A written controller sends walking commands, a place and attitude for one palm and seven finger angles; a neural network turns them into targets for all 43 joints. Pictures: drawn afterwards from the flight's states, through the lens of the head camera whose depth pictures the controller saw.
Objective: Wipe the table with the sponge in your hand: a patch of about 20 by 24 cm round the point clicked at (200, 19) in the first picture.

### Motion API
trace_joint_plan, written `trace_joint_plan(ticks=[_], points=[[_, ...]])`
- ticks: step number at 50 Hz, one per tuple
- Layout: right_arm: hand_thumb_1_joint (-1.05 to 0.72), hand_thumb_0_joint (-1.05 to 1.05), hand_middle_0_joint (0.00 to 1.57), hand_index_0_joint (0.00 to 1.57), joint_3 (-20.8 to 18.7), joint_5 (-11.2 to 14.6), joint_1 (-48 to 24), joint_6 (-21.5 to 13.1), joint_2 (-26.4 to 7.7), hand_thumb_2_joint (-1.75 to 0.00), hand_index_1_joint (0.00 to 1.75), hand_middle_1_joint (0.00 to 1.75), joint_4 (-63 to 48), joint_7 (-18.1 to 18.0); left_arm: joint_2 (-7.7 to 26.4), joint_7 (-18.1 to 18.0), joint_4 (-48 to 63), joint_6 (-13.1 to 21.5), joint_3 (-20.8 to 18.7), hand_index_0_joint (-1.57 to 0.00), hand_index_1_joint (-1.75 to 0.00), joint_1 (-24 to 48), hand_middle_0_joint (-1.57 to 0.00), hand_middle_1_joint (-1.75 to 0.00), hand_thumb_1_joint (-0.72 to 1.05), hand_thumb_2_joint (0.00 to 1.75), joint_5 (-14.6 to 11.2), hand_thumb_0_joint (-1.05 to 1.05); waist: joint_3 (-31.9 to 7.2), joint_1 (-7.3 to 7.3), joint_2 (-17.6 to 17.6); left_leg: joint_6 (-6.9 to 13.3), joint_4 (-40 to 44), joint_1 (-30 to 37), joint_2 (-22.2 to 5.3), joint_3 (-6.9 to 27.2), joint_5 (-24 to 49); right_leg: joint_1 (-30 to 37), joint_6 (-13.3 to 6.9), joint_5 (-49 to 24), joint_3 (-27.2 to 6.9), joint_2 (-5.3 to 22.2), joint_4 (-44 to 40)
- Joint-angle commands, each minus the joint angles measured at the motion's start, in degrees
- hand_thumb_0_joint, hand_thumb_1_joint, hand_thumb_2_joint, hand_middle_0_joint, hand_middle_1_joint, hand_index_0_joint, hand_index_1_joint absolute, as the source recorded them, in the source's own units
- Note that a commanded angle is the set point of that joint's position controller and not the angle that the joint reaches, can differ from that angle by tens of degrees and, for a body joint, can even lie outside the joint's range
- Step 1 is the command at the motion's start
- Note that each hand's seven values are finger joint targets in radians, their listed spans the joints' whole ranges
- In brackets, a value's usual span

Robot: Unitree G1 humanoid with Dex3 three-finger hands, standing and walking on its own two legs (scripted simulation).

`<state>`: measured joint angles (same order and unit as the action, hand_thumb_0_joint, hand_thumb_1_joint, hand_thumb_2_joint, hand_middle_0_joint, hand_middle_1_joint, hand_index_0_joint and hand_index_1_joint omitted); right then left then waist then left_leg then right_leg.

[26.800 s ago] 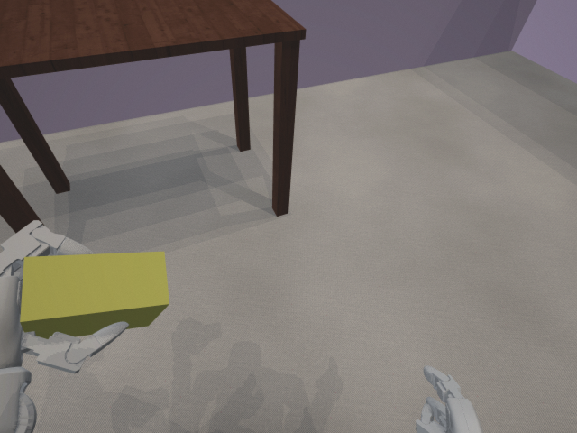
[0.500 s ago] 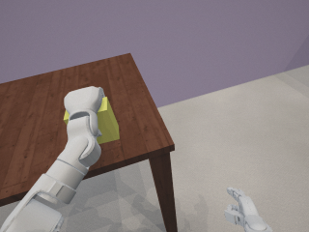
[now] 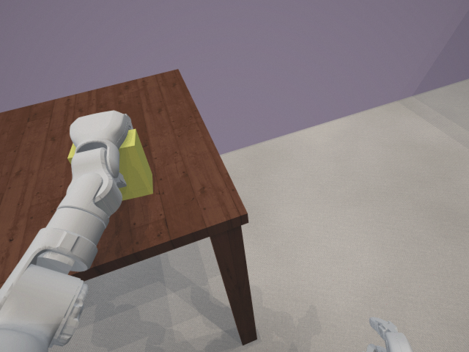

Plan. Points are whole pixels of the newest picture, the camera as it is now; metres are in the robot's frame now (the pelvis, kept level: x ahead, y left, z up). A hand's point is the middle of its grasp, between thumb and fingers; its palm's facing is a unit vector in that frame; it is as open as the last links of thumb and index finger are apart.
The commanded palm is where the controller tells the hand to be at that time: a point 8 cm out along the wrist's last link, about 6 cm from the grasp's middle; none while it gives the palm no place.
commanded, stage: wipe forward along the third lane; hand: left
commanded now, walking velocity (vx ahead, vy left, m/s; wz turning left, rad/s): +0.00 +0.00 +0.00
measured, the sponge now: (119, 175) +0.40 +0.25 +0.11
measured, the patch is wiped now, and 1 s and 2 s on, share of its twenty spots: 0.85 0.90 0.90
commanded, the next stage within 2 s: wipe back along the third lane in 0.76 s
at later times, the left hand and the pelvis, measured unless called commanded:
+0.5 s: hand (110, 143) +0.44 +0.27 +0.16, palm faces -0.05 +0.03 -1.00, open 9.9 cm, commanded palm +0.43 +0.28 +0.18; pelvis +0.00 +0.02 +0.00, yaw +0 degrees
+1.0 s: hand (105, 132) +0.48 +0.29 +0.15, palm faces -0.05 +0.05 -1.00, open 9.9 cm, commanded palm +0.45 +0.29 +0.18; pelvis +0.02 +0.05 +0.00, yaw -1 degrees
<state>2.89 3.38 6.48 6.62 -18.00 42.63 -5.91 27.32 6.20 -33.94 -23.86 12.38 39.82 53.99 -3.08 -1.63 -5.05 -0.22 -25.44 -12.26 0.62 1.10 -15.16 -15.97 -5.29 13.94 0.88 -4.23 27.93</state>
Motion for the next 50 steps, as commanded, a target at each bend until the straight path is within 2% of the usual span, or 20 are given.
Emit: trace_joint_plan(ticks=[1,3,5,8,10,13,15,18,20,21,26,27,30,38,39,40,43,45,46,50], points=[[-0.90,0.00,0.20,0.20,-1.7,0.1,-5.8,-2.5,-5.8,-0.90,0.30,0.30,-7.7,-1.0,14.2,-2.0,-1.8,1.8,-4.2,-1.20,-1.60,20.4,-1.20,-1.60,0.10,1.30,2.9,0.00,-10.5,0.64,10.6,2.3,1.7,-8.2,2.7,-2.8,4.6,12.5,4.4,-7.3,-7.5,5.1,-5.7],[-0.90,0.00,0.20,0.20,-1.9,0.1,-4.8,-2.6,-5.9,-0.90,0.30,0.30,-7.4,-1.2,14.7,-2.2,-4.2,3.4,-5.1,-1.20,-1.60,19.4,-1.20,-1.60,0.10,1.30,3.0,0.00,-9.8,0.81,12.7,2.4,1.4,-8.7,2.6,-2.7,4.5,12.2,4.7,-8.4,-7.5,5.1,-5.7],[-0.90,0.00,0.20,0.20,-2.2,-0.1,-4.0,-2.3,-6.2,-0.90,0.30,0.30,-7.0,-1.3,17.7,-2.5,-5.2,4.8,-7.4,-1.20,-1.60,21.3,-1.20,-1.60,0.10,1.30,3.5,0.00,-11.3,0.48,11.2,2.2,1.6,-9.3,2.7,-2.4,4.2,12.7,4.5,-8.0,-8.3,5.2,-5.6],[-0.90,0.00,0.20,0.20,-2.4,0.2,-2.8,-2.6,-5.8,-0.90,0.30,0.30,-6.9,-1.1,13.4,-3.1,-6.7,6.4,-4.2,-1.20,-1.60,22.7,-1.20,-1.60,0.10,1.30,3.6,0.00,-10.0,1.43,11.4,2.5,1.7,-8.5,2.6,-2.8,4.7,10.6,4.5,-8.5,-6.5,4.8,-5.7],[-0.90,0.00,0.20,0.20,-2.7,-0.2,-2.3,-2.3,-6.1,-0.90,0.30,0.30,-6.9,-1.1,17.3,-3.9,-6.8,7.0,-8.0,-1.20,-1.60,22.1,-1.20,-1.60,0.10,1.30,3.5,0.00,-13.4,0.12,10.6,2.4,1.6,-8.5,2.7,-2.6,6.0,13.3,4.4,-11.2,-6.9,5.0,-4.9],[-0.90,0.00,0.20,0.20,-2.7,0.2,-1.3,-2.3,-5.7,-0.90,0.30,0.30,-6.3,-1.0,13.7,-4.6,-8.6,7.7,-4.8,-1.20,-1.60,24.2,-1.20,-1.60,0.10,1.30,3.5,0.00,-10.9,1.80,11.4,2.5,1.8,-9.0,2.6,-2.9,5.4,11.2,4.5,-10.6,-5.9,4.7,-5.4],[-0.90,0.00,0.20,0.20,-2.9,-0.1,-1.0,-2.1,-6.1,-0.90,0.30,0.30,-6.2,-0.8,16.3,-5.2,-8.8,7.8,-7.3,-1.20,-1.60,23.8,-1.20,-1.60,0.10,1.30,3.8,0.00,-12.8,0.73,9.7,2.4,2.1,-8.8,2.7,-2.7,6.5,12.4,4.0,-11.6,-6.0,4.5,-5.1],[-0.90,0.00,0.20,0.20,-2.9,0.2,-0.3,-2.0,-5.8,-0.90,0.30,0.30,-5.9,-0.7,13.9,-5.9,-10.8,7.6,-4.8,-1.20,-1.60,25.7,-1.20,-1.60,0.10,1.30,4.3,0.00,-10.9,2.07,10.3,2.6,2.3,-8.5,2.5,-3.1,6.1,10.5,4.2,-10.6,-5.2,4.3,-5.7],[-0.90,0.00,0.20,0.20,-2.9,0.0,-0.3,-1.8,-6.2,-0.90,0.30,0.30,-5.5,-0.7,16.9,-6.4,-11.4,7.5,-7.1,-1.20,-1.60,27.1,-1.20,-1.60,0.10,1.30,4.6,0.00,-12.2,1.39,9.3,2.5,2.8,-8.7,2.6,-2.6,6.2,11.2,3.8,-10.0,-5.1,4.1,-5.7],[-0.90,0.00,0.20,0.20,-2.8,0.2,-0.1,-1.8,-6.0,-0.90,0.30,0.30,-5.4,-0.8,15.5,-6.5,-12.8,7.4,-5.2,-1.20,-1.60,28.4,-1.20,-1.60,0.10,1.30,5.0,0.00,-10.5,2.63,10.1,2.6,2.9,-9.1,2.6,-2.8,5.4,10.0,4.0,-8.6,-4.7,4.1,-6.0],[-0.90,0.00,0.20,0.20,-2.9,0.1,1.0,-1.6,-6.2,-0.90,0.30,0.30,-4.9,-0.8,17.1,-7.2,-15.7,7.4,-6.2,-1.20,-1.60,30.5,-1.20,-1.60,0.10,1.30,5.7,0.00,-12.7,2.57,9.2,2.5,3.2,-8.8,2.4,-2.6,6.1,10.4,3.7,-8.9,-4.2,3.9,-5.6],[-0.90,0.00,0.20,0.20,-2.8,0.2,1.1,-1.6,-6.0,-0.90,0.30,0.30,-5.1,-0.8,15.5,-7.1,-16.0,7.5,-4.5,-1.20,-1.60,31.6,-1.20,-1.60,0.10,1.30,5.5,0.00,-12.2,3.05,8.9,2.6,3.3,-8.6,2.5,-2.7,5.7,9.8,3.8,-8.6,-4.1,3.8,-6.0],[-0.90,0.00,0.20,0.20,-2.9,0.0,2.0,-1.5,-6.6,-0.90,0.30,0.30,-4.5,-0.9,19.3,-7.2,-17.4,7.7,-6.8,-1.20,-1.60,35.7,-1.20,-1.60,0.10,1.30,5.9,0.00,-13.5,3.47,8.5,2.5,3.6,-8.8,2.3,-2.4,6.0,10.2,3.6,-9.0,-4.3,3.8,-6.3],[-0.90,0.00,0.20,0.20,-3.1,0.1,4.7,-1.4,-6.9,-0.90,0.30,0.30,-4.2,-0.6,18.4,-7.2,-21.9,8.8,-5.1,-1.20,-1.60,37.3,-1.20,-1.60,0.10,1.30,7.4,0.00,-13.5,5.08,7.6,2.6,3.2,-8.4,2.1,-2.3,7.6,8.3,3.4,-11.0,-3.1,3.4,-5.5],[-0.90,0.00,0.20,0.20,-3.2,0.0,5.2,-1.4,-6.7,-0.90,0.30,0.30,-4.1,-0.5,17.5,-7.2,-22.3,8.9,-4.8,-1.20,-1.60,37.2,-1.20,-1.60,0.10,1.30,7.4,0.00,-14.0,4.89,7.6,2.5,3.1,-8.0,2.0,-2.1,8.2,8.2,3.3,-11.6,-2.8,3.3,-5.3],[-0.90,0.00,0.20,0.20,-3.6,-0.4,5.6,-1.4,-7.1,-0.90,0.30,0.30,-4.1,-0.4,19.8,-7.3,-21.6,9.5,-7.4,-1.20,-1.60,36.7,-1.20,-1.60,0.10,1.30,7.2,0.00,-16.1,3.88,6.0,2.4,3.1,-7.5,1.9,-2.1,10.5,9.4,2.9,-14.0,-2.9,3.2,-5.2],[-0.90,0.00,0.20,0.20,-3.7,-0.2,6.3,-1.2,-6.6,-0.90,0.30,0.30,-4.4,-0.1,15.2,-7.4,-21.3,10.0,-4.2,-1.20,-1.60,35.5,-1.20,-1.60,0.10,1.30,6.9,0.00,-16.7,4.58,7.4,2.5,2.3,-6.2,1.8,-2.3,12.6,9.0,3.1,-16.4,-2.3,3.1,-4.4],[-0.90,0.00,0.20,0.20,-4.1,-0.4,6.1,-1.0,-6.7,-0.90,0.30,0.30,-4.7,0.3,15.5,-7.4,-20.1,10.3,-6.2,-1.20,-1.60,31.4,-1.20,-1.60,0.10,1.30,6.0,0.00,-18.3,2.56,6.2,2.1,2.8,-5.4,1.7,-2.0,15.4,10.5,2.5,-18.3,-2.0,2.9,-4.4],[-0.90,0.00,0.20,0.20,-4.1,-0.2,6.0,-1.1,-6.3,-0.90,0.30,0.30,-5.0,0.4,12.2,-7.4,-18.8,10.6,-3.8,-1.20,-1.60,30.8,-1.20,-1.60,0.10,1.30,5.7,0.00,-18.5,3.13,7.2,2.2,2.4,-4.2,1.5,-2.1,16.2,9.9,2.7,-18.7,-1.7,2.9,-3.7],[-0.90,0.00,0.20,0.20,-4.3,-0.2,4.3,-1.1,-6.2,-0.90,0.30,0.30,-5.5,1.0,10.2,-8.1,-13.8,10.2,-4.8,-1.20,-1.60,27.0,-1.20,-1.60,0.10,1.30,3.4,0.00,-17.7,1.20,6.9,2.0,3.2,-2.5,1.3,-1.7,19.1,10.4,2.1,-19.9,-1.2,2.7,-4.3]])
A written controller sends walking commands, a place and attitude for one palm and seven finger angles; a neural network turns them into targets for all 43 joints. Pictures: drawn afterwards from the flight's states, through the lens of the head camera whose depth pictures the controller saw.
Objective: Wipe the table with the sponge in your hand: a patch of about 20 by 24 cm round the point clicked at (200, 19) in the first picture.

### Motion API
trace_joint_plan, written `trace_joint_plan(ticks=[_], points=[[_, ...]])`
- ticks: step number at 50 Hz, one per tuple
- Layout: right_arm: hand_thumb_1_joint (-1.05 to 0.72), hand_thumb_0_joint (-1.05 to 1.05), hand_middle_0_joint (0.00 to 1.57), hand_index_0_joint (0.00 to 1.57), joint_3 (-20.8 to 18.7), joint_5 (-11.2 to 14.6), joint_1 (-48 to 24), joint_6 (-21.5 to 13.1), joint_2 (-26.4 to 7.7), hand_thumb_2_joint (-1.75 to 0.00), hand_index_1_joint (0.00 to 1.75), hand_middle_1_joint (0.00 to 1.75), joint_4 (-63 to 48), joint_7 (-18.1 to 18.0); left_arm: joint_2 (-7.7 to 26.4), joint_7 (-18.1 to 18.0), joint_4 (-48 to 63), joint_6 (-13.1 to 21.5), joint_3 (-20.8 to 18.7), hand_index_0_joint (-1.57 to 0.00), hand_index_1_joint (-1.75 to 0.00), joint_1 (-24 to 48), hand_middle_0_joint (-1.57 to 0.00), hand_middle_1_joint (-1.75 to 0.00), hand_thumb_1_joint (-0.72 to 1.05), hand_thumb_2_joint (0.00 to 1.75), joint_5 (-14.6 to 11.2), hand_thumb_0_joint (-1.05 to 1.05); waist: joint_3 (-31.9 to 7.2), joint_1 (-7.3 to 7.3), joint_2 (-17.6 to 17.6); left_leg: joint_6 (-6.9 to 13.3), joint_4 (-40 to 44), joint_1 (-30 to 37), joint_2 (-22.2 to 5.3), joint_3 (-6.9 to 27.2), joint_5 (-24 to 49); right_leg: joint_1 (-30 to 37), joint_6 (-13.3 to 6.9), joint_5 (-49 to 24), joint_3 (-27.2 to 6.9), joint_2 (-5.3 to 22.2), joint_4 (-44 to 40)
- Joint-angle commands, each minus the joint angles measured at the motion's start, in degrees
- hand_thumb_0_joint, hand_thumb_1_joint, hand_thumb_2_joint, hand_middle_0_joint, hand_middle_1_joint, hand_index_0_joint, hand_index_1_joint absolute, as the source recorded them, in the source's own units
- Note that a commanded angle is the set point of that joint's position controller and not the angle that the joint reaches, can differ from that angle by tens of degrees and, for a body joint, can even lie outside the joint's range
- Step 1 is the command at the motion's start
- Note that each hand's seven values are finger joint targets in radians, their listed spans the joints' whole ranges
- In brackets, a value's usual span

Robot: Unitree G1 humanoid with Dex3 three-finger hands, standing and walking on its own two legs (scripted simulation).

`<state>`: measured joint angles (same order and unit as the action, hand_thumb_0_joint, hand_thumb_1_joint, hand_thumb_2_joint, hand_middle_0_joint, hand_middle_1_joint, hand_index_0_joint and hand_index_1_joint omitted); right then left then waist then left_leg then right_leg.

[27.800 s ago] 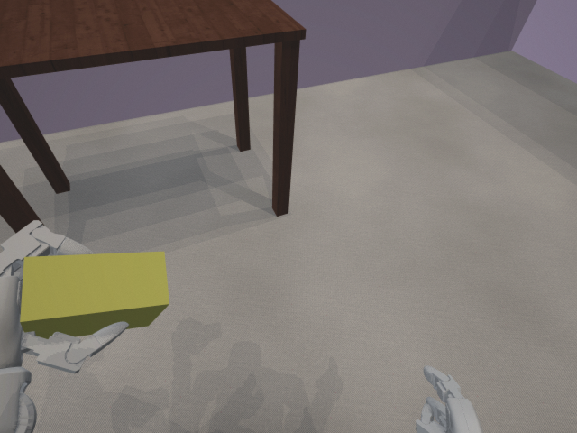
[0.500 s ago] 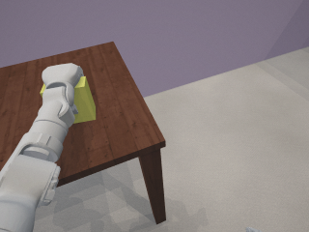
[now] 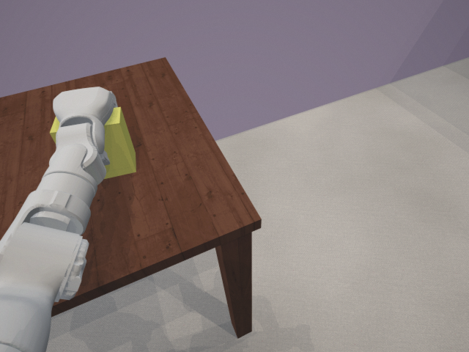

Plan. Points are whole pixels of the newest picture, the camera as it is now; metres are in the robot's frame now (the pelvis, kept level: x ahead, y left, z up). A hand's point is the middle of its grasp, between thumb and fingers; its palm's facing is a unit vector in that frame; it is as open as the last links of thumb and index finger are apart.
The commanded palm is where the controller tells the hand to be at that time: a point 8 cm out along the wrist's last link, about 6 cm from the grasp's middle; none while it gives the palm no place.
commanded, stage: wipe back along the third lane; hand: left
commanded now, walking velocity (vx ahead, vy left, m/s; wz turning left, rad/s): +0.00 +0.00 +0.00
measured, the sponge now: (102, 154) +0.45 +0.26 +0.10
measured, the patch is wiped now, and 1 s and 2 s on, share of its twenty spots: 0.90 0.90 0.90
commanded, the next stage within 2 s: slide back across to the middle lane in 1.48 s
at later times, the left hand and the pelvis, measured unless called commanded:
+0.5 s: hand (95, 146) +0.42 +0.25 +0.15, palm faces +0.05 +0.02 -1.00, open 10.0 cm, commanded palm +0.38 +0.22 +0.18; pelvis +0.02 +0.02 +0.00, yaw +2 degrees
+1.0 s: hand (107, 167) +0.37 +0.21 +0.15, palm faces +0.12 -0.01 -0.99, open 10.0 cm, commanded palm +0.32 +0.20 +0.18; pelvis +0.01 +0.01 +0.00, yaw +1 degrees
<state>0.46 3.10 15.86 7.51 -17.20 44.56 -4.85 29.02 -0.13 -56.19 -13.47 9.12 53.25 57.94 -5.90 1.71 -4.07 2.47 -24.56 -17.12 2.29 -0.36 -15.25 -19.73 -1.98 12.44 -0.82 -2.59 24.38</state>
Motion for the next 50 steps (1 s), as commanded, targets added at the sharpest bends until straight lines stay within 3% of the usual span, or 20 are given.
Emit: trace_joint_plan(ticks=[1,3,5,8,10,13,15,18,20,21,27,28,30,34,35,41,44,45,48,50], points=[[-0.90,0.00,0.20,0.20,-1.7,0.3,-5.3,-1.9,-7.0,-0.90,0.30,0.30,-7.1,0.1,7.1,-2.0,7.7,-1.1,-0.4,-1.20,-1.60,12.6,-1.20,-1.60,0.10,1.30,-0.8,0.00,-12.6,-1.52,8.0,-0.6,2.4,2.1,-0.4,-0.3,17.9,13.4,-0.9,-17.0,0.8,0.9,-0.6],[-0.90,0.00,0.20,0.20,-1.6,0.6,-6.6,-2.1,-6.9,-0.90,0.30,0.30,-6.9,0.4,4.4,-2.3,10.0,-2.7,1.4,-1.20,-1.60,13.9,-1.20,-1.60,0.10,1.30,-1.8,0.00,-11.1,-1.14,7.5,-0.6,2.9,3.1,-0.3,-0.2,17.3,11.8,-0.9,-15.7,1.1,0.8,-1.1],[-0.90,0.00,0.20,0.20,-1.7,0.4,-8.1,-2.0,-6.9,-0.90,0.30,0.30,-7.2,0.7,4.9,-2.5,12.7,-4.6,0.1,-1.20,-1.60,12.0,-1.20,-1.60,0.10,1.30,-2.1,0.00,-12.5,-2.82,4.7,-1.1,3.3,4.5,-0.3,0.1,20.5,13.1,-1.6,-17.3,1.0,0.8,-1.4],[-0.90,0.00,0.20,0.20,-1.4,0.7,-10.0,-1.8,-6.4,-0.90,0.30,0.30,-7.4,1.5,0.0,-2.3,15.4,-8.0,4.1,-1.20,-1.60,10.4,-1.20,-1.60,0.10,1.30,-2.3,0.00,-11.8,-2.19,5.8,-1.3,3.0,6.3,-0.5,0.1,21.8,12.2,-1.6,-17.3,1.8,0.6,-0.8],[-0.90,0.00,0.20,0.20,-1.3,0.4,-11.9,-1.6,-6.5,-0.90,0.30,0.30,-8.4,1.8,0.9,-2.1,19.1,-9.9,2.1,-1.20,-1.60,7.1,-1.20,-1.60,0.10,1.30,-3.3,0.00,-14.6,-3.91,5.4,-1.4,2.8,7.1,-0.5,0.4,25.5,14.9,-1.9,-20.4,1.4,0.7,-0.5],[-0.90,0.00,0.20,0.20,-1.0,0.5,-14.0,-1.0,-6.4,-0.90,0.30,0.30,-9.0,2.3,-0.9,-1.0,22.3,-13.6,3.9,-1.20,-1.60,5.1,-1.20,-1.60,0.10,1.30,-3.9,0.00,-14.6,-3.50,8.0,-1.3,2.2,8.2,-0.6,0.3,26.7,15.3,-1.5,-21.8,1.8,0.8,0.1],[-0.90,0.00,0.20,0.20,-0.5,0.6,-16.0,-0.4,-6.3,-0.90,0.30,0.30,-10.1,2.5,-1.7,0.0,25.0,-15.7,4.2,-1.20,-1.60,3.5,-1.20,-1.60,0.10,1.30,-4.5,0.00,-14.0,-4.21,5.8,-1.6,2.4,8.3,-0.7,0.5,28.9,15.7,-1.9,-22.5,1.8,0.9,0.0],[-0.90,0.00,0.20,0.20,-0.1,0.9,-17.1,-0.2,-6.0,-0.90,0.30,0.30,-10.7,2.9,-4.9,1.6,27.1,-18.3,7.9,-1.20,-1.60,2.8,-1.20,-1.60,0.10,1.30,-3.7,0.00,-12.7,-3.38,7.2,-1.9,1.7,9.7,-0.9,0.9,30.9,14.1,-1.7,-22.2,2.5,0.7,0.7],[-0.90,0.00,0.20,0.20,0.3,0.8,-18.5,0.1,-6.0,-0.90,0.30,0.30,-11.6,3.0,-3.4,2.4,30.3,-19.2,6.8,-1.20,-1.60,2.7,-1.20,-1.60,0.10,1.30,-3.8,0.00,-13.8,-4.02,5.5,-2.2,1.4,10.5,-1.2,1.3,33.3,14.6,-2.0,-22.6,2.1,0.7,0.9],[-0.90,0.00,0.20,0.20,0.4,0.7,-18.4,0.0,-5.7,-0.90,0.30,0.30,-11.8,3.2,-6.2,2.7,30.6,-19.5,9.5,-1.20,-1.60,3.0,-1.20,-1.60,0.10,1.30,-3.4,0.00,-13.6,-3.40,6.2,-2.3,0.9,11.1,-1.1,1.3,34.3,14.1,-1.9,-22.9,2.6,0.8,1.7],[-0.90,0.00,0.20,0.20,1.0,0.7,-20.0,-0.1,-5.1,-0.90,0.30,0.30,-13.3,4.2,-6.9,4.0,36.9,-20.6,9.4,-1.20,-1.60,-3.1,-1.20,-1.60,0.10,1.30,-3.6,0.00,-14.4,-4.56,7.2,-2.8,-0.8,12.2,-1.2,1.6,38.9,14.9,-1.8,-25.5,2.6,0.7,3.0],[-0.90,0.00,0.20,0.20,1.1,0.7,-20.8,-0.1,-4.9,-0.90,0.30,0.30,-13.9,4.4,-9.1,4.3,38.9,-20.8,11.5,-1.20,-1.60,-3.2,-1.20,-1.60,0.10,1.30,-3.4,0.00,-14.8,-4.60,6.3,-2.9,-1.0,12.5,-1.0,1.6,39.4,15.1,-1.8,-25.7,2.5,0.8,3.1],[-0.90,0.00,0.20,0.20,1.3,0.8,-21.7,0.1,-4.9,-0.90,0.30,0.30,-14.4,4.8,-7.9,4.4,41.0,-21.3,10.1,-1.20,-1.60,-4.9,-1.20,-1.60,0.10,1.30,-3.7,0.00,-14.2,-5.27,5.9,-3.1,-1.0,11.8,-1.4,2.0,39.3,15.0,-2.1,-24.8,2.1,0.6,2.9],[-0.90,0.00,0.20,0.20,1.5,1.0,-22.8,0.0,-4.3,-0.90,0.30,0.30,-14.6,5.7,-11.4,4.6,44.2,-23.2,13.9,-1.20,-1.60,-5.4,-1.20,-1.60,0.10,1.30,-3.2,0.00,-13.1,-4.95,5.6,-3.0,-1.4,12.2,-1.0,1.8,38.8,14.9,-2.0,-24.9,2.7,0.5,3.4],[-0.90,0.00,0.20,0.20,1.6,0.8,-23.1,0.2,-4.7,-0.90,0.30,0.30,-14.7,5.6,-7.9,4.5,44.9,-23.6,10.3,-1.20,-1.60,-6.4,-1.20,-1.60,0.10,1.30,-3.5,0.00,-13.6,-5.66,6.9,-2.7,-1.3,11.2,-1.2,1.9,37.3,15.8,-2.3,-25.0,2.1,0.3,3.3],[-0.90,0.00,0.20,0.20,2.3,1.2,-24.7,0.2,-3.9,-0.90,0.30,0.30,-15.3,5.8,-11.0,4.9,47.4,-25.4,13.7,-1.20,-1.60,-8.6,-1.20,-1.60,0.10,1.30,-3.4,0.00,-11.9,-5.44,7.0,-2.3,-0.4,10.2,-0.9,1.6,31.3,15.6,-2.2,-21.3,2.5,0.5,3.9],[-0.90,0.00,0.20,0.20,2.3,1.1,-25.3,0.0,-3.9,-0.90,0.30,0.30,-15.4,5.9,-9.5,4.9,48.7,-25.6,12.4,-1.20,-1.60,-10.6,-1.20,-1.60,0.10,1.30,-3.4,0.00,-11.6,-6.06,7.9,-1.9,-0.1,9.3,-0.5,1.2,28.7,16.6,-2.1,-21.3,2.1,0.4,3.7],[-0.90,0.00,0.20,0.20,2.5,0.8,-25.6,0.2,-4.3,-0.90,0.30,0.30,-15.6,5.7,-6.7,4.8,48.7,-25.6,9.4,-1.20,-1.60,-11.7,-1.20,-1.60,0.10,1.30,-3.6,0.00,-11.3,-6.66,8.1,-1.8,0.1,8.1,-0.5,1.4,26.8,17.1,-2.4,-20.9,1.4,0.2,3.4],[-0.90,0.00,0.20,0.20,2.7,1.1,-26.2,0.0,-3.7,-0.90,0.30,0.30,-15.9,5.6,-9.3,4.8,50.5,-25.6,12.1,-1.20,-1.60,-12.7,-1.20,-1.60,0.10,1.30,-3.9,0.00,-9.9,-6.23,8.7,-1.5,0.9,7.3,-0.1,0.7,23.2,17.4,-2.0,-19.3,1.8,0.7,3.4],[-0.90,0.00,0.20,0.20,2.7,0.9,-26.5,0.2,-4.1,-0.90,0.30,0.30,-16.0,5.4,-5.7,4.2,50.9,-25.9,8.3,-1.20,-1.60,-14.8,-1.20,-1.60,0.10,1.30,-3.8,0.00,-9.3,-6.98,8.2,-1.5,1.3,6.4,-0.3,1.0,21.5,17.4,-2.3,-18.0,0.6,0.3,2.8]])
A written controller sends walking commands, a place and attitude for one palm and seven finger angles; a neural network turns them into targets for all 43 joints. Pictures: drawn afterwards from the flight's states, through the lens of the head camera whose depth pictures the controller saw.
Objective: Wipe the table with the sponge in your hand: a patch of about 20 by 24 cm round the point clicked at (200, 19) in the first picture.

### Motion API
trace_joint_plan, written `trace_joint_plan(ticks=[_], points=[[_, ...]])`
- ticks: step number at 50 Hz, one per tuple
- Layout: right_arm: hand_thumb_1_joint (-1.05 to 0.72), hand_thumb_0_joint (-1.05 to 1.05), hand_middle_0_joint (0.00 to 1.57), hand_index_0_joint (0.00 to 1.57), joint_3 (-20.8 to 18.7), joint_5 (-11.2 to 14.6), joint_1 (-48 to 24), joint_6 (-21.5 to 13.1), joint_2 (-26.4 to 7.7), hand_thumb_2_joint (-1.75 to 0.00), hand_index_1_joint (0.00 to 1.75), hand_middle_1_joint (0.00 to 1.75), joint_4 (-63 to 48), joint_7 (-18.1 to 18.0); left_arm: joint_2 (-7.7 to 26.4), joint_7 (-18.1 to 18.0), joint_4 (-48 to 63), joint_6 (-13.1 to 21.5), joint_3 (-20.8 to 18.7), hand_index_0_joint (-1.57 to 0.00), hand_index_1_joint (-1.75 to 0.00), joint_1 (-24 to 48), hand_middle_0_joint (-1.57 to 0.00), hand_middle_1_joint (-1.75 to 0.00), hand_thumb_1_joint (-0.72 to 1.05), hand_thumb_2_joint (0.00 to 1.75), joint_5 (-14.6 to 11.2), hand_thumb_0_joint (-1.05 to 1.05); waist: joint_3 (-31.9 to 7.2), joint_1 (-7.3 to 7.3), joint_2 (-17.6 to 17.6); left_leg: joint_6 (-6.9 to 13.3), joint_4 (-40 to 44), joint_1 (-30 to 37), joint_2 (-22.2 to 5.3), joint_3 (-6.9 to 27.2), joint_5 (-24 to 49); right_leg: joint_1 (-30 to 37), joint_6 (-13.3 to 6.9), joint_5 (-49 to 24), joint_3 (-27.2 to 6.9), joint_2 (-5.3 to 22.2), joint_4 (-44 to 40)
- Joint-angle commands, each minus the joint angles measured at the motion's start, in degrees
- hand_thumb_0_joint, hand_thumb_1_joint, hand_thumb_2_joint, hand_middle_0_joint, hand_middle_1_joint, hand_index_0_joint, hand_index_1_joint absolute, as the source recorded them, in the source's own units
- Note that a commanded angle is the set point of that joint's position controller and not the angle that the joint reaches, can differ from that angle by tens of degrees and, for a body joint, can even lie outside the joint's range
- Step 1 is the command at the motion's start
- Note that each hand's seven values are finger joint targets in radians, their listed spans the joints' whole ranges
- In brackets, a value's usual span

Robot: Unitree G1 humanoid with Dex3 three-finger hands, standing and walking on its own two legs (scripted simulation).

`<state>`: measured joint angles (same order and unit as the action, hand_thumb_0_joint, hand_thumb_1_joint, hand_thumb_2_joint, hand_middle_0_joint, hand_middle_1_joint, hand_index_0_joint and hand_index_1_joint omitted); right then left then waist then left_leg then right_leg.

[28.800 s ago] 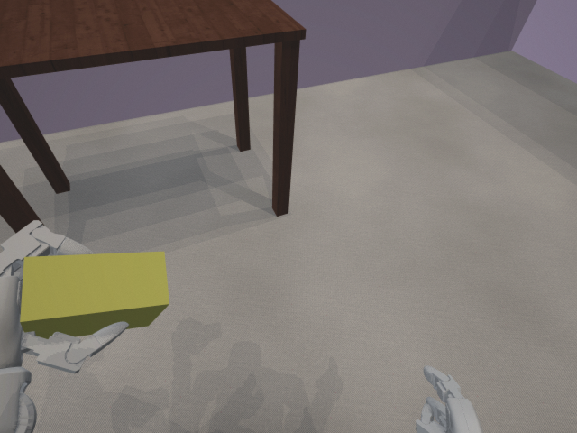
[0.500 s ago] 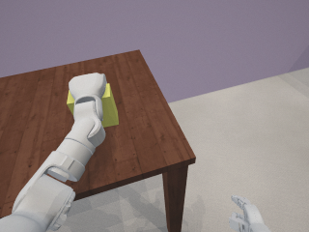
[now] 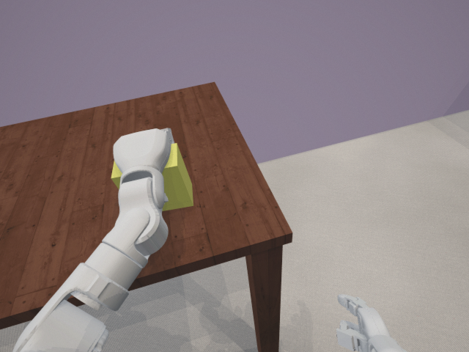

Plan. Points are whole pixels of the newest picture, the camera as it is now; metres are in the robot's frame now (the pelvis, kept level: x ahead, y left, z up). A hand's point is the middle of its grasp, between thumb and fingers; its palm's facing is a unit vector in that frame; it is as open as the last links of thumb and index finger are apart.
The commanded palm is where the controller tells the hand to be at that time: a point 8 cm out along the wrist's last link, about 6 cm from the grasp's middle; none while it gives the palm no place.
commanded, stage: wipe back along the third lane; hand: left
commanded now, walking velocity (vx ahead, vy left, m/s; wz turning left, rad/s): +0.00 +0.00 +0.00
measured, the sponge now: (159, 187) +0.37 +0.20 +0.11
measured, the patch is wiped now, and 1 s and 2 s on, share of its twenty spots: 0.90 0.90 0.90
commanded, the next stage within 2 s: slide back across to the middle lane in 0.48 s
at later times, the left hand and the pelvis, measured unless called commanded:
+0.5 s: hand (157, 192) +0.32 +0.17 +0.15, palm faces +0.18 -0.07 -0.98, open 9.9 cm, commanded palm +0.26 +0.17 +0.18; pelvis -0.01 -0.02 +0.00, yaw -2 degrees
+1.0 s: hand (141, 200) +0.29 +0.18 +0.16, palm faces +0.23 -0.16 -0.96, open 9.9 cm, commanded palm +0.24 +0.20 +0.21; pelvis -0.01 -0.03 +0.00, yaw -3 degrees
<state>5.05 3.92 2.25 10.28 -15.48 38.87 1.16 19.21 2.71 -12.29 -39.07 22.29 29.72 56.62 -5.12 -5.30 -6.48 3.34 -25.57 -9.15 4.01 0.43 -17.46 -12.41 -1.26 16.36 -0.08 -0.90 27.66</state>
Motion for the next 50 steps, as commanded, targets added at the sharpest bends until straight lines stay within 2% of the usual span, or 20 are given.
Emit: trace_joint_plan(ticks=[1,5,8,10,12,15,17,20,21,25,29,30,33,35,39,40,44,45,47,50], points=[[-0.90,0.00,0.20,0.20,-1.7,0.3,-13.3,-2.8,-5.4,-0.90,0.30,0.30,-10.6,-0.5,0.7,1.4,7.2,-0.6,-1.4,-1.20,-1.60,9.3,-1.20,-1.60,0.10,1.30,-2.6,0.00,-9.4,0.69,10.3,-2.2,2.4,-1.5,-1.8,-0.3,22.5,9.8,-2.8,-21.2,0.4,-1.0,-0.3],[-0.90,0.00,0.20,0.20,-2.0,0.3,-13.7,-2.8,-5.7,-0.90,0.30,0.30,-10.4,-0.6,3.4,1.0,8.6,-0.9,-3.9,-1.20,-1.60,7.0,-1.20,-1.60,0.10,1.30,-2.3,0.00,-8.4,0.30,9.7,-2.0,2.7,-1.9,-1.9,-0.2,20.5,9.7,-3.0,-19.6,-0.7,-1.5,-0.9],[-0.90,0.00,0.20,0.20,-1.8,0.5,-14.3,-3.3,-5.2,-0.90,0.30,0.30,-10.8,-0.3,1.6,1.0,10.3,-1.0,-2.4,-1.20,-1.60,4.3,-1.20,-1.60,0.10,1.30,-2.9,0.00,-8.4,0.06,9.5,-1.9,2.8,-2.3,-1.5,-0.8,20.1,10.9,-2.7,-20.1,-0.7,-1.2,-0.9],[-0.90,0.00,0.20,0.20,-2.0,0.3,-14.5,-3.1,-5.7,-0.90,0.30,0.30,-10.9,-0.6,4.4,0.6,10.6,-1.0,-5.3,-1.20,-1.60,1.8,-1.20,-1.60,0.10,1.30,-3.1,0.00,-7.8,-0.38,9.9,-1.9,3.1,-3.1,-1.6,-0.6,18.8,11.2,-2.8,-19.1,-1.7,-1.5,-1.2],[-0.90,0.00,0.20,0.20,-1.8,0.6,-14.9,-3.2,-5.2,-0.90,0.30,0.30,-11.0,-0.5,1.9,0.7,12.2,-1.0,-3.0,-1.20,-1.60,1.7,-1.20,-1.60,0.10,1.30,-3.6,0.00,-7.4,0.14,10.3,-1.7,3.2,-3.0,-1.5,-1.0,17.9,11.0,-2.4,-18.5,-1.3,-1.3,-1.4],[-0.90,0.00,0.20,0.20,-2.1,0.3,-14.9,-3.2,-5.6,-0.90,0.30,0.30,-11.2,-0.9,5.8,0.1,13.0,-0.9,-7.0,-1.20,-1.60,-0.6,-1.20,-1.60,0.10,1.30,-3.6,0.00,-7.0,-0.51,10.9,-1.6,3.2,-3.6,-1.5,-1.0,17.0,11.6,-2.4,-18.0,-2.9,-1.4,-1.7],[-0.90,0.00,0.20,0.20,-1.8,0.5,-15.3,-3.5,-5.1,-0.90,0.30,0.30,-11.5,-0.6,2.7,0.2,14.8,-0.8,-4.3,-1.20,-1.60,-2.2,-1.20,-1.60,0.10,1.30,-4.0,0.00,-7.2,-0.32,10.6,-1.6,3.1,-3.3,-1.3,-1.4,17.8,12.3,-2.1,-19.6,-2.5,-1.3,-1.5],[-0.90,0.00,0.20,0.20,-2.1,0.4,-15.5,-3.3,-5.2,-0.90,0.30,0.30,-11.9,-0.5,5.3,-0.3,17.4,-0.5,-7.4,-1.20,-1.60,-6.6,-1.20,-1.60,0.10,1.30,-4.8,0.00,-7.6,-1.04,10.0,-1.6,3.0,-3.3,-1.3,-1.3,18.4,13.4,-2.2,-21.0,-3.8,-1.4,-1.2],[-0.90,0.00,0.20,0.20,-1.9,0.6,-15.9,-3.3,-5.0,-0.90,0.30,0.30,-12.0,-0.4,3.0,-0.2,18.2,-0.4,-5.1,-1.20,-1.60,-6.7,-1.20,-1.60,0.10,1.30,-4.7,0.00,-6.8,-0.31,10.6,-1.6,2.9,-3.4,-1.3,-1.6,18.4,12.9,-2.0,-21.2,-3.4,-1.3,-1.2],[-0.90,0.00,0.20,0.20,-2.1,0.4,-16.1,-2.9,-5.2,-0.90,0.30,0.30,-12.0,-0.7,5.6,-0.7,20.1,-0.6,-7.7,-1.20,-1.60,-7.9,-1.20,-1.60,0.10,1.30,-4.9,0.00,-5.2,-0.59,10.6,-1.4,3.1,-3.4,-1.3,-1.6,16.5,12.0,-1.9,-19.0,-4.6,-1.5,-2.0],[-0.90,0.00,0.20,0.20,-2.0,0.5,-16.4,-2.9,-4.7,-0.90,0.30,0.30,-12.2,-0.3,3.2,-0.8,22.9,-0.4,-5.5,-1.20,-1.60,-10.6,-1.20,-1.60,0.10,1.30,-5.2,0.00,-5.6,-0.48,10.7,-1.3,2.7,-2.7,-1.2,-1.8,18.4,12.7,-1.6,-21.7,-4.2,-1.4,-1.7],[-0.90,0.00,0.20,0.20,-2.1,0.4,-16.2,-2.7,-5.2,-0.90,0.30,0.30,-12.1,-0.5,7.3,-1.3,23.8,-0.1,-9.4,-1.20,-1.60,-10.6,-1.20,-1.60,0.10,1.30,-5.1,0.00,-6.1,-0.71,10.2,-1.5,2.8,-2.8,-1.4,-1.5,17.8,13.0,-2.0,-20.8,-5.6,-1.7,-1.5],[-0.90,0.00,0.20,0.20,-1.9,0.1,-16.7,-2.6,-4.7,-0.90,0.30,0.30,-11.9,-1.0,8.2,-1.7,24.3,0.1,-10.6,-1.20,-1.60,-10.3,-1.20,-1.60,0.10,1.30,-5.0,0.00,-6.1,-1.07,10.8,-1.3,2.9,-2.9,-1.2,-1.7,18.2,13.8,-1.7,-21.7,-5.3,-1.4,-1.4],[-0.90,0.00,0.20,0.20,-1.8,-0.1,-16.8,-2.3,-5.3,-0.90,0.30,0.30,-11.7,-1.5,12.7,-2.1,25.1,0.3,-14.3,-1.20,-1.60,-10.6,-1.20,-1.60,0.10,1.30,-4.7,0.00,-6.6,-1.59,9.6,-1.4,2.9,-2.9,-1.1,-1.5,17.7,14.3,-2.0,-21.0,-7.0,-1.5,-1.4],[-0.90,0.00,0.20,0.20,-1.9,-0.3,-17.2,-2.1,-4.9,-0.90,0.30,0.30,-12.0,-1.7,12.4,-2.2,28.5,0.7,-14.6,-1.20,-1.60,-11.1,-1.20,-1.60,0.10,1.30,-4.8,0.00,-7.8,-1.69,8.5,-1.4,2.8,-1.9,-1.1,-1.7,20.0,15.3,-2.0,-23.6,-6.7,-1.3,-1.0],[-0.90,0.00,0.20,0.20,-1.9,-0.5,-17.2,-2.0,-5.2,-0.90,0.30,0.30,-12.2,-1.9,15.2,-2.4,29.1,0.7,-17.3,-1.20,-1.60,-12.2,-1.20,-1.60,0.10,1.30,-4.8,0.00,-7.9,-2.32,8.0,-1.4,2.8,-1.9,-1.1,-1.3,19.5,15.3,-2.2,-22.5,-7.5,-1.5,-1.0],[-0.90,0.00,0.20,0.20,-1.8,-0.7,-17.3,-1.9,-5.1,-0.90,0.30,0.30,-12.2,-2.2,16.1,-2.3,30.7,1.0,-18.6,-1.20,-1.60,-12.7,-1.20,-1.60,0.10,1.30,-5.3,0.00,-7.7,-2.29,7.9,-1.3,2.8,-1.9,-1.1,-1.4,20.5,15.9,-2.1,-24.4,-7.4,-1.3,-0.9],[-0.90,0.00,0.20,0.20,-1.9,-0.8,-17.2,-1.7,-5.5,-0.90,0.30,0.30,-11.9,-2.5,20.0,-2.6,30.5,0.9,-22.0,-1.20,-1.60,-13.5,-1.20,-1.60,0.10,1.30,-5.1,0.00,-7.6,-2.76,7.5,-1.5,2.8,-2.0,-1.1,-1.0,19.7,15.6,-2.3,-22.8,-8.6,-1.4,-0.9],[-0.90,0.00,0.20,0.20,-1.8,-0.9,-17.3,-1.8,-5.1,-0.90,0.30,0.30,-11.9,-2.6,17.4,-2.4,31.2,0.9,-19.5,-1.20,-1.60,-11.3,-1.20,-1.60,0.10,1.30,-5.0,0.00,-7.1,-1.93,7.9,-1.2,2.8,-1.8,-1.1,-1.3,20.0,15.0,-2.3,-23.0,-7.7,-1.3,-1.3],[-0.90,0.00,0.20,0.20,-2.0,-1.0,-17.3,-1.5,-6.0,-0.90,0.30,0.30,-11.9,-3.1,22.9,-2.3,31.5,1.0,-24.6,-1.20,-1.60,-13.2,-1.20,-1.60,0.10,1.30,-5.3,0.00,-7.0,-2.78,6.9,-1.3,2.6,-1.7,-0.9,-1.0,19.3,15.0,-2.4,-21.9,-9.3,-1.2,-1.3]])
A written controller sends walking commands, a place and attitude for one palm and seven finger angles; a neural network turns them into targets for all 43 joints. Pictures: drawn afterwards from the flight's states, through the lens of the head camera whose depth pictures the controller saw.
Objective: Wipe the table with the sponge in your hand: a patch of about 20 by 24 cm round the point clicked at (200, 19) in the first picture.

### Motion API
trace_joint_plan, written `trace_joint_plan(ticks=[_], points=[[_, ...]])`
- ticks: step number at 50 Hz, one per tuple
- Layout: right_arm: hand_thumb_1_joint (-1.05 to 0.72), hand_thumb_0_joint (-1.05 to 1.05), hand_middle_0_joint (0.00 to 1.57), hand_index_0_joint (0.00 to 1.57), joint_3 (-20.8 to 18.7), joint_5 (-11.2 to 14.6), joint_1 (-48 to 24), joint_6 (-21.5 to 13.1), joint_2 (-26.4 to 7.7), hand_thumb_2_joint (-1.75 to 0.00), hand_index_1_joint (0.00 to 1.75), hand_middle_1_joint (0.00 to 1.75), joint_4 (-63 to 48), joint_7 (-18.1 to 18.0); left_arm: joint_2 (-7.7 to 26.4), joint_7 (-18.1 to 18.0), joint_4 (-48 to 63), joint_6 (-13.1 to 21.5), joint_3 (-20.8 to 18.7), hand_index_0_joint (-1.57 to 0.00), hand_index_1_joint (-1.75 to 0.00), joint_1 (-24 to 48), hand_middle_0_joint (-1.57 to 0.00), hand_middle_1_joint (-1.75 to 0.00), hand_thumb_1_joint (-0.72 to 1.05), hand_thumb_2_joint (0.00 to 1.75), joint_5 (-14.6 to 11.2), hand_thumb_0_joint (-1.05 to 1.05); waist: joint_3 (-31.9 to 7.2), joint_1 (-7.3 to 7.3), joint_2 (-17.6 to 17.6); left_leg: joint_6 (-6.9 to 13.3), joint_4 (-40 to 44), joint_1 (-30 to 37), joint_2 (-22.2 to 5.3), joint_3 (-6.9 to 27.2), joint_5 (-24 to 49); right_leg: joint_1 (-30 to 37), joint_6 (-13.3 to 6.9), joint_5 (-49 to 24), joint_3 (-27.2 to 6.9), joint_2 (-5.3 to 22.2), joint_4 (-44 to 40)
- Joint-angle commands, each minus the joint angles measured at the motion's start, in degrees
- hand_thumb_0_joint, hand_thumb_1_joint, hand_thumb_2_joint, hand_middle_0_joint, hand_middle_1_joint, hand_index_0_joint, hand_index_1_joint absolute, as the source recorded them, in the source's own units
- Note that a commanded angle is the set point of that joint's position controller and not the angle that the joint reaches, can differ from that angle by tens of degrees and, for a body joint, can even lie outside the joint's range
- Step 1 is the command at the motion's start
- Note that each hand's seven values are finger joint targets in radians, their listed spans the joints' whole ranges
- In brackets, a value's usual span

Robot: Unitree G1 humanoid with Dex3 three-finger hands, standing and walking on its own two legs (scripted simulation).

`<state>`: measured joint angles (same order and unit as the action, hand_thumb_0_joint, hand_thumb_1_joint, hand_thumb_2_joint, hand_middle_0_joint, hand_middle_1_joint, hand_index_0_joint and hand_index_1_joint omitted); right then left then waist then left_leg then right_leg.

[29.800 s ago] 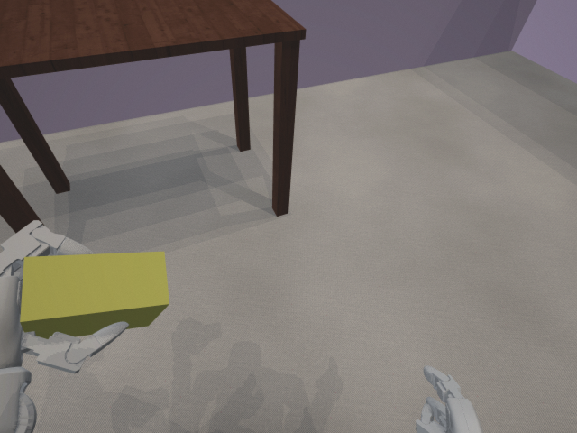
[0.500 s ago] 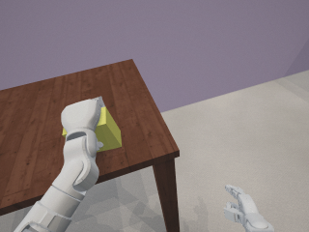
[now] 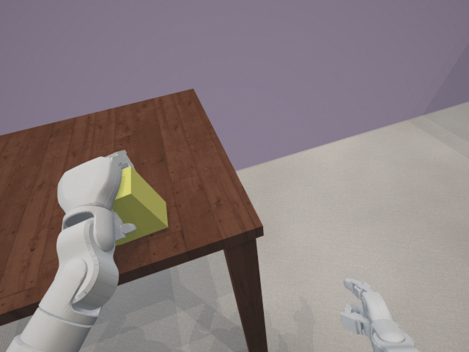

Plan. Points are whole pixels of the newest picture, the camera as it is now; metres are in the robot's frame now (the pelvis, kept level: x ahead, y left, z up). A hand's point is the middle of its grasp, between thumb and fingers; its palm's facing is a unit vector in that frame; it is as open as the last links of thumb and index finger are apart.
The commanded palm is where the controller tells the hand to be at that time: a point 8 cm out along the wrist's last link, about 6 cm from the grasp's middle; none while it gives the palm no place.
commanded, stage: slide back across to the middle lane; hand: left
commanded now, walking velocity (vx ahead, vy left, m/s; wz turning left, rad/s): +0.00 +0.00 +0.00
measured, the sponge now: (127, 214) +0.29 +0.23 +0.12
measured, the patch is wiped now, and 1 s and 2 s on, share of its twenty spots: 0.90 0.90 0.90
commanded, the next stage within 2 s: wipe forward along the middle lane in 0.22 s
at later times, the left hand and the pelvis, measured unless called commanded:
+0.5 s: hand (76, 213) +0.26 +0.30 +0.15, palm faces +0.02 -0.02 -1.00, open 9.9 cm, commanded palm +0.24 +0.30 +0.21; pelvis -0.02 +0.00 +0.00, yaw +3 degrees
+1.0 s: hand (77, 193) +0.31 +0.32 +0.16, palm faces -0.01 +0.01 -1.00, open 9.9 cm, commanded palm +0.30 +0.33 +0.19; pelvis -0.03 +0.01 +0.00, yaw +4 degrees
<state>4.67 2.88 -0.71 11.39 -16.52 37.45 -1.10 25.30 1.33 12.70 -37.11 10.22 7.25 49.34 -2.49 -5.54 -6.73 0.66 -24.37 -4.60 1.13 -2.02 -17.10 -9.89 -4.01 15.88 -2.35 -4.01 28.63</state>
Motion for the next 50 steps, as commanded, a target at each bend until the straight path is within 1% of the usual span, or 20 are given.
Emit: trace_joint_plan(ticks=[1,8,10,11,13,15,16,19,20,22,28,30,32,35,36,40,41,45,47,50], points=[[-0.90,0.00,0.20,0.20,-1.4,0.0,-14.8,-2.8,-4.6,-0.90,0.30,0.30,-10.7,-0.9,14.1,-0.6,7.5,-1.0,-9.4,-1.20,-1.60,12.0,-1.20,-1.60,0.10,1.30,2.4,0.00,-9.9,-1.77,6.6,1.5,1.5,-6.4,1.9,1.2,18.9,12.3,0.5,-21.2,-6.1,2.2,-2.4],[-0.90,0.00,0.20,0.20,-1.7,0.0,-14.5,-3.5,-5.3,-0.90,0.30,0.30,-9.7,-2.1,18.7,1.3,3.7,-0.6,-11.7,-1.20,-1.60,14.7,-1.20,-1.60,0.10,1.30,2.4,0.00,-8.2,-1.33,8.0,1.9,1.4,-6.4,2.1,1.5,16.5,10.6,1.0,-16.8,-6.3,2.4,-4.2],[-0.90,0.00,0.20,0.20,-1.8,0.0,-14.5,-3.7,-5.6,-0.90,0.30,0.30,-9.8,-2.5,21.5,1.8,3.9,-0.5,-13.4,-1.20,-1.60,16.8,-1.20,-1.60,0.10,1.30,3.0,0.00,-10.0,-1.48,6.1,1.9,1.7,-6.2,2.3,1.9,15.5,11.1,0.7,-14.6,-6.9,2.4,-4.2],[-0.90,0.00,0.20,0.20,-1.7,-0.1,-14.8,-4.2,-5.3,-0.90,0.30,0.30,-10.0,-2.6,20.0,2.3,4.0,-0.1,-11.6,-1.20,-1.60,18.4,-1.20,-1.60,0.10,1.30,3.1,0.00,-9.9,-1.28,6.5,2.0,1.5,-6.6,2.3,1.6,15.5,11.0,1.0,-14.6,-5.7,2.8,-4.1],[-0.90,0.00,0.20,0.20,-1.7,-0.1,-14.1,-4.7,-5.6,-0.90,0.30,0.30,-9.3,-3.0,21.5,3.4,-0.2,0.7,-12.3,-1.20,-1.60,17.7,-1.20,-1.60,0.10,1.30,3.1,0.00,-8.3,-1.13,7.4,2.1,1.6,-7.1,2.4,1.7,14.6,10.3,1.3,-13.5,-5.8,2.8,-4.9],[-0.90,0.00,0.20,0.20,-1.8,0.0,-13.8,-4.9,-6.0,-0.90,0.30,0.30,-9.2,-3.5,23.7,4.4,-1.0,1.6,-13.4,-1.20,-1.60,19.1,-1.20,-1.60,0.10,1.30,3.6,0.00,-9.5,-0.94,6.1,2.1,1.4,-7.1,2.6,1.9,13.3,10.4,1.2,-11.3,-6.6,2.9,-5.1],[-0.90,0.00,0.20,0.20,-1.7,0.0,-13.7,-5.4,-5.7,-0.90,0.30,0.30,-9.2,-3.6,21.5,5.1,-1.6,2.2,-10.9,-1.20,-1.60,20.9,-1.20,-1.60,0.10,1.30,3.9,0.00,-9.0,-0.29,6.6,2.2,1.3,-7.3,2.6,1.6,13.4,9.7,1.4,-11.6,-5.3,3.2,-5.1],[-0.90,0.00,0.20,0.20,-1.9,0.0,-12.5,-6.0,-6.0,-0.90,0.30,0.30,-8.6,-4.2,21.0,6.8,-4.7,4.2,-9.7,-1.20,-1.60,22.4,-1.20,-1.60,0.10,1.30,4.1,0.00,-8.7,0.24,6.8,2.3,1.5,-7.0,2.5,1.7,13.1,9.1,1.7,-11.8,-4.1,3.2,-5.5],[-0.90,0.00,0.20,0.20,-2.0,0.1,-12.1,-6.1,-6.3,-0.90,0.30,0.30,-8.7,-4.4,22.7,6.9,-4.4,5.1,-11.1,-1.20,-1.60,23.7,-1.20,-1.60,0.10,1.30,3.9,0.00,-9.5,0.58,5.8,2.2,1.5,-7.0,2.4,2.0,12.3,9.1,1.4,-10.7,-4.9,3.1,-5.7],[-0.90,0.00,0.20,0.20,-2.2,-0.2,-11.1,-6.9,-5.8,-0.90,0.30,0.30,-8.7,-4.6,21.4,7.0,-4.5,7.9,-10.6,-1.20,-1.60,24.2,-1.20,-1.60,0.10,1.30,3.9,0.00,-10.8,0.36,6.5,2.4,1.5,-6.3,2.6,1.9,13.7,9.8,1.5,-12.5,-3.3,3.2,-5.3],[-0.90,0.00,0.20,0.20,-2.4,-0.3,-8.4,-7.6,-5.9,-0.90,0.30,0.30,-7.6,-5.2,20.3,5.7,-11.4,12.7,-10.4,-1.20,-1.60,26.9,-1.20,-1.60,0.10,1.30,3.6,0.00,-7.3,0.92,8.7,2.0,2.6,-7.0,2.3,1.9,11.6,7.5,1.5,-9.7,-1.4,3.3,-6.8],[-0.90,0.00,0.20,0.20,-2.3,-0.1,-7.9,-7.7,-6.3,-0.90,0.30,0.30,-7.4,-5.2,21.3,4.8,-14.4,13.2,-11.2,-1.20,-1.60,28.7,-1.20,-1.60,0.10,1.30,3.6,0.00,-6.8,0.90,7.6,1.8,2.9,-7.7,2.2,2.2,10.2,6.7,1.1,-7.6,-2.3,3.3,-7.3],[-0.90,0.00,0.20,0.20,-2.7,-0.1,-7.2,-7.9,-6.3,-0.90,0.30,0.30,-6.5,-5.3,19.6,4.5,-16.6,14.2,-9.3,-1.20,-1.60,31.0,-1.20,-1.60,0.10,1.30,4.1,0.00,-7.2,1.47,8.8,1.7,3.2,-7.4,2.3,1.9,10.2,6.6,1.4,-7.5,-1.0,3.4,-7.7],[-0.90,0.00,0.20,0.20,-2.6,0.0,-7.3,-7.8,-6.7,-0.90,0.30,0.30,-6.8,-5.2,22.1,3.8,-18.6,14.5,-11.1,-1.20,-1.60,32.3,-1.20,-1.60,0.10,1.30,4.4,0.00,-8.1,0.88,6.8,1.5,3.5,-8.3,2.2,2.1,9.2,7.3,1.0,-6.3,-2.0,3.5,-7.7],[-0.90,0.00,0.20,0.20,-2.6,-0.1,-6.7,-8.0,-6.4,-0.90,0.30,0.30,-6.5,-5.1,19.6,3.9,-19.4,14.8,-8.9,-1.20,-1.60,33.1,-1.20,-1.60,0.10,1.30,4.4,0.00,-8.4,1.40,8.3,1.6,3.4,-8.4,2.4,2.0,9.9,7.7,1.2,-7.2,-0.8,3.7,-7.4],[-0.90,0.00,0.20,0.20,-2.8,0.1,-5.9,-7.5,-6.9,-0.90,0.30,0.30,-6.1,-5.2,22.3,3.8,-23.3,14.9,-10.4,-1.20,-1.60,35.1,-1.20,-1.60,0.10,1.30,5.1,0.00,-8.7,1.38,6.7,1.4,3.7,-8.9,2.2,1.9,9.3,7.6,1.0,-6.7,-1.2,3.5,-7.8],[-0.90,0.00,0.20,0.20,-2.8,0.0,-5.3,-7.6,-6.8,-0.90,0.30,0.30,-5.8,-5.3,19.5,3.9,-24.5,15.2,-8.0,-1.20,-1.60,35.7,-1.20,-1.60,0.10,1.30,5.2,0.00,-8.4,2.09,8.6,1.5,3.7,-9.0,2.2,1.7,9.2,7.2,1.2,-6.7,-0.2,3.6,-7.7],[-0.90,0.00,0.20,0.20,-3.0,0.2,-4.6,-7.3,-7.2,-0.90,0.30,0.30,-5.8,-5.3,21.3,4.0,-27.0,16.2,-9.2,-1.20,-1.60,36.7,-1.20,-1.60,0.10,1.30,5.3,0.00,-8.8,1.80,7.2,1.4,4.1,-9.4,2.0,2.1,8.8,7.0,0.9,-6.4,-0.4,3.4,-7.8],[-0.90,0.00,0.20,0.20,-3.2,0.2,-3.5,-7.5,-7.2,-0.90,0.30,0.30,-5.1,-5.4,18.6,4.2,-28.9,16.9,-6.8,-1.20,-1.60,37.9,-1.20,-1.60,0.10,1.30,5.4,0.00,-7.9,2.66,8.8,1.6,4.1,-9.1,2.1,1.8,9.0,6.1,1.2,-6.9,0.6,3.3,-8.0],[-0.90,0.00,0.20,0.20,-3.2,0.3,-2.4,-7.1,-7.9,-0.90,0.30,0.30,-4.6,-5.7,21.8,4.2,-34.3,17.4,-8.8,-1.20,-1.60,39.8,-1.20,-1.60,0.10,1.30,5.7,0.00,-5.9,2.80,9.2,1.4,4.4,-11.2,1.8,1.8,6.4,4.9,1.1,-3.8,0.1,3.4,-8.6]])
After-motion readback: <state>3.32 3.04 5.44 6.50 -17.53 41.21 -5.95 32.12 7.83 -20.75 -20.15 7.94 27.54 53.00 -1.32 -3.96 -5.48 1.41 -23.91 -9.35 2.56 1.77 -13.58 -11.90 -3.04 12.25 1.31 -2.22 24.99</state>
